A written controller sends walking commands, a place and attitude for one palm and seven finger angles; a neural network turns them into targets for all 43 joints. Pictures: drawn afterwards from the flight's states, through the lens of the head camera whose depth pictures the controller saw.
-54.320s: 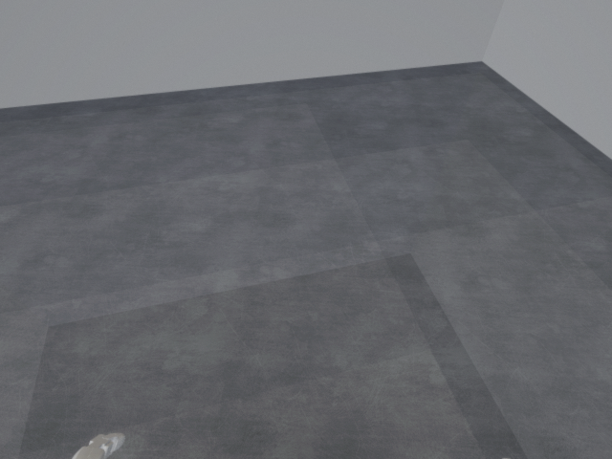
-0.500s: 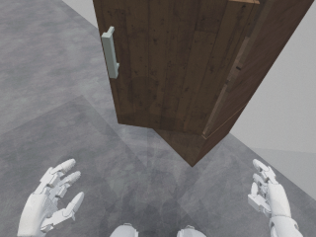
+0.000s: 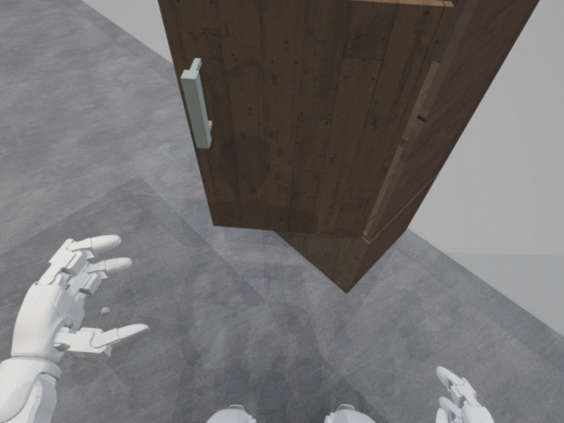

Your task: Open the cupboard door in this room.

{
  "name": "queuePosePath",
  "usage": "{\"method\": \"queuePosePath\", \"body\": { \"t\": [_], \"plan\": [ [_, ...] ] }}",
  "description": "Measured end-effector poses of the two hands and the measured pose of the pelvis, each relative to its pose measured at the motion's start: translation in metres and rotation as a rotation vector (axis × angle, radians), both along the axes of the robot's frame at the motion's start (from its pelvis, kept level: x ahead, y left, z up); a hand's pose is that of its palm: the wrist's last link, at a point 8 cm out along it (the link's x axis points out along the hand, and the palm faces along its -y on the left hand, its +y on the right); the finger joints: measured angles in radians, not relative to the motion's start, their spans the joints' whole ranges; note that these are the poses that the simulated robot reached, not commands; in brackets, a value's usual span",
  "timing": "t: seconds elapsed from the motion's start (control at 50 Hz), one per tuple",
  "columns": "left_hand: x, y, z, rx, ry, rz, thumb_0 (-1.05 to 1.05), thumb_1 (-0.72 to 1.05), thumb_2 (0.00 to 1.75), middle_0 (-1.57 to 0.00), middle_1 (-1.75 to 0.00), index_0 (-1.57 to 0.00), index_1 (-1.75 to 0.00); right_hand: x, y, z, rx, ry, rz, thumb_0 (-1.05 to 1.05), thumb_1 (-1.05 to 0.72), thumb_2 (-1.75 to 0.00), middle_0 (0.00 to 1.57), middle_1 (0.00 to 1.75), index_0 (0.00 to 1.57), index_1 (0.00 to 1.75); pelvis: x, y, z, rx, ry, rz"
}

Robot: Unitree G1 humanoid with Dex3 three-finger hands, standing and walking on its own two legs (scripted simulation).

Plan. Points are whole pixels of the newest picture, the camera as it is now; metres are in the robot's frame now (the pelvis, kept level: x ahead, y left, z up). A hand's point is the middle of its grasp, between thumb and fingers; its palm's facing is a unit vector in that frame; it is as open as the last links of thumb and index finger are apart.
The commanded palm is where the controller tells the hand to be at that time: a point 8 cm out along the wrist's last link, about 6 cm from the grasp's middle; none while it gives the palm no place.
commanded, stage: raise the hand with hooked fingers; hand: left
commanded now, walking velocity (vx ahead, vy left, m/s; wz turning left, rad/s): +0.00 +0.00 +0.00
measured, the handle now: (200, 105) +0.59 +0.18 +0.10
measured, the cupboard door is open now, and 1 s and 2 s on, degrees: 40 40 40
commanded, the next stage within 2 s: move the hooked fingers beside the handle in 1.12 s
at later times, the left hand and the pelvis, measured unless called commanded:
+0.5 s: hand (71, 252) +0.29 +0.27 +0.11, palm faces +0.01 -1.00 -0.06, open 13.9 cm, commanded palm +0.27 +0.32 +0.11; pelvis +0.02 +0.01 +0.02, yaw +0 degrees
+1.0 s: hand (83, 231) +0.31 +0.26 +0.12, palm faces +0.02 -1.00 -0.04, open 14.0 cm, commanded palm +0.28 +0.31 +0.12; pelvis +0.02 -0.01 +0.03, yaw -1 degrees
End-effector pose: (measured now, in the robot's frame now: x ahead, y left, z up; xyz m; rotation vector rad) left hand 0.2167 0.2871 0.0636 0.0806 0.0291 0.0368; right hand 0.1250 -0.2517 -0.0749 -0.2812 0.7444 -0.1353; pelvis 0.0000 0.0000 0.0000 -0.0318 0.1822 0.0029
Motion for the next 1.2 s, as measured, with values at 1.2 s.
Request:
{"method": "queuePosePath", "body": {
  "t": [1.2],
  "plan": [
    [0.071, 0.027, 0.059, -0.042, -0.002, -0.023, -0.01, -0.50, 0.30, -0.30, -1.20, -0.30, -1.20, 0.029, -0.002, 0.029, 0.023, -0.054, -0.005, 0.01, -0.91, -0.90, 0.20, 0.30, 0.20, 0.30, 0.013, -0.010, 0.029, 0.013, -0.078, -0.012]
  ]
}}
